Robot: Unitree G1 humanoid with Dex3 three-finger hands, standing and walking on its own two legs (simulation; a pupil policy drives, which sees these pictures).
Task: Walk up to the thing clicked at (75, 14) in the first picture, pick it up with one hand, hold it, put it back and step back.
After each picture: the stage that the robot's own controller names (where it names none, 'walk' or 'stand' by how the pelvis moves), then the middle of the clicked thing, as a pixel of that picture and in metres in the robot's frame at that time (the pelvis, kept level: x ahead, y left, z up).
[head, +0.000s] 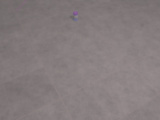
stand; (75, 16) +1.91 +0.08 -0.72
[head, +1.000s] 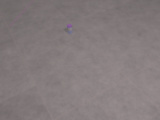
walk; (69, 28) +1.75 +0.25 -0.72
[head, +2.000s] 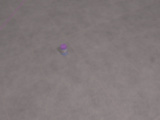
walk; (64, 49) +1.16 +0.25 -0.72
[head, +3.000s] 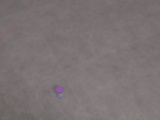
walk; (60, 92) +0.68 +0.21 -0.71
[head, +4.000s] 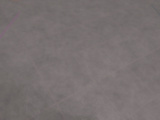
walk; out of the picture +0.35 +0.14 -0.70
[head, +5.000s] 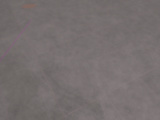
stand; out of the picture +0.26 +0.13 -0.72
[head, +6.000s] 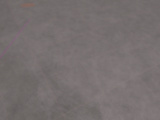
stand; out of the picture +0.27 +0.14 -0.73
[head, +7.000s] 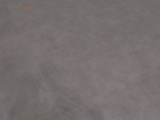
stand; out of the picture +0.26 +0.15 -0.73
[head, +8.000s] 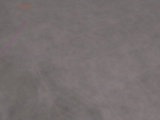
stand; out of the picture +0.26 +0.15 -0.73
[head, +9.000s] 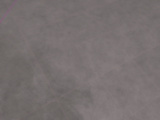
go down; out of the picture +0.28 +0.14 -0.69
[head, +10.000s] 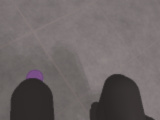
go down; (35, 79) +0.35 +0.15 -0.29
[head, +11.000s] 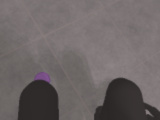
close in; (43, 81) +0.36 +0.14 -0.31
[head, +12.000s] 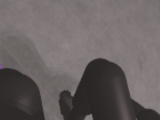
close in; out of the picture +0.36 +0.18 -0.23
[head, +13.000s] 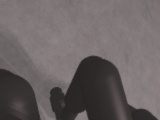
close; out of the picture +0.38 +0.20 -0.22
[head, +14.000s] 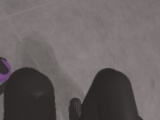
lift; out of the picture +0.31 +0.23 -0.17
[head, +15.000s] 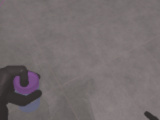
lift; (28, 92) +0.30 +0.17 +0.01
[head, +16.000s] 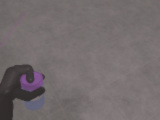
hold; (33, 91) +0.31 +0.17 +0.02
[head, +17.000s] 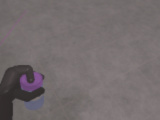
hold; (33, 91) +0.31 +0.17 +0.01
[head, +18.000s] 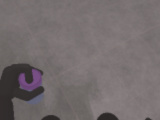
crouch; (32, 87) +0.33 +0.16 -0.05
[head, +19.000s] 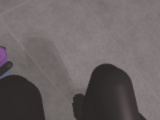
lower; out of the picture +0.38 +0.19 -0.18
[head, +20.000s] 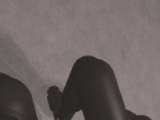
lower; out of the picture +0.40 +0.24 -0.23
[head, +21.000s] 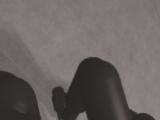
lower; out of the picture +0.39 +0.23 -0.23
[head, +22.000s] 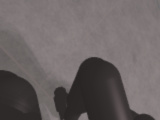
lower; out of the picture +0.38 +0.22 -0.23
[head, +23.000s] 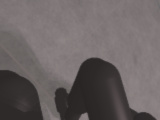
lower; out of the picture +0.36 +0.21 -0.23
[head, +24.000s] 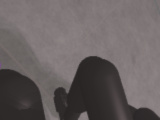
loosen; out of the picture +0.35 +0.17 -0.23
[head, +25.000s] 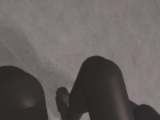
withdraw; out of the picture +0.33 +0.18 -0.22
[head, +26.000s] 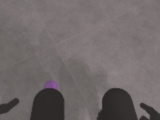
walk; (51, 88) +0.34 +0.14 -0.41
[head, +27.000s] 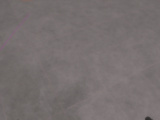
stand; out of the picture +0.27 +0.13 -0.66
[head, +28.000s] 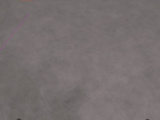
stand; out of the picture +0.28 +0.14 -0.66
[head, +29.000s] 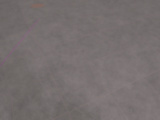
stand; out of the picture +0.29 +0.13 -0.71
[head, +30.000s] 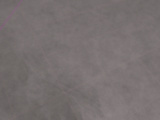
walk; out of the picture +0.30 +0.10 -0.70
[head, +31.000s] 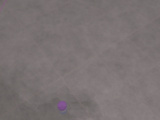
walk; (62, 107) +0.43 +0.13 -0.69
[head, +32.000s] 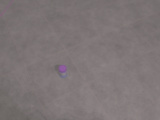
walk; (63, 71) +0.74 +0.16 -0.69
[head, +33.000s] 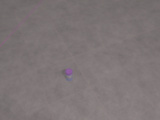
stand; (69, 74) +0.88 +0.13 -0.71
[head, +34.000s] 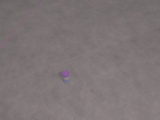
stand; (65, 76) +0.90 +0.15 -0.72
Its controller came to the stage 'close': yes
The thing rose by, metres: 0.72
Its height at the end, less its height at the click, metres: +0.00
